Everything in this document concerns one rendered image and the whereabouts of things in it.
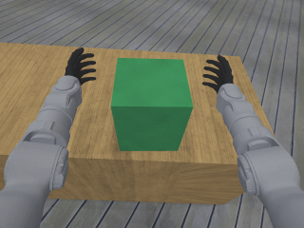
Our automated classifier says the robot right hand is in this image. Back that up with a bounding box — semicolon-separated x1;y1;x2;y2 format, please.
202;55;234;94

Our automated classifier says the robot left hand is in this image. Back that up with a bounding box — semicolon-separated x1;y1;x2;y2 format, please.
65;47;96;85

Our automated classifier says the pedestal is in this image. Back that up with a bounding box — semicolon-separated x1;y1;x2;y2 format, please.
0;42;275;205

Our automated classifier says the carton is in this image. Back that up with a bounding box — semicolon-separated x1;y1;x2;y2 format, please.
110;58;193;151

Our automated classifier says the right robot forearm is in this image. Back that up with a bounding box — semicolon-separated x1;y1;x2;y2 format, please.
216;83;300;185

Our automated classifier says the right robot upper arm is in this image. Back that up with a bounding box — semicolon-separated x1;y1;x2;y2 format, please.
237;145;304;228

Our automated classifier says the left robot forearm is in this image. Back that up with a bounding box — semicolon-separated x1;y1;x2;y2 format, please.
4;75;83;184

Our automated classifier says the left robot upper arm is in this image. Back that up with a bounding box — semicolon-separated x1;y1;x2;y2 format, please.
0;141;69;228

